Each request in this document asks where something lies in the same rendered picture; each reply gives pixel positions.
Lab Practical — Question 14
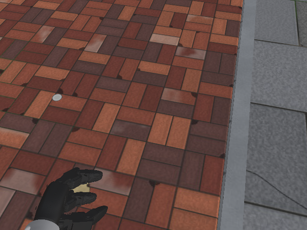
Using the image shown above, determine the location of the robot left forearm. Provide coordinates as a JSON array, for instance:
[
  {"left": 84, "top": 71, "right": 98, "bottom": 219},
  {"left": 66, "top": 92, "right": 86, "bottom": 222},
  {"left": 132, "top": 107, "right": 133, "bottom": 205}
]
[{"left": 24, "top": 219, "right": 59, "bottom": 230}]

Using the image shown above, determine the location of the left robot hand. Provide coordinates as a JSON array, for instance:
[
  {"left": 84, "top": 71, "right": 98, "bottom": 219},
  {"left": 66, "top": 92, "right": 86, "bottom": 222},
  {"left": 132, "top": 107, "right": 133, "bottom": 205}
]
[{"left": 34, "top": 167, "right": 108, "bottom": 230}]

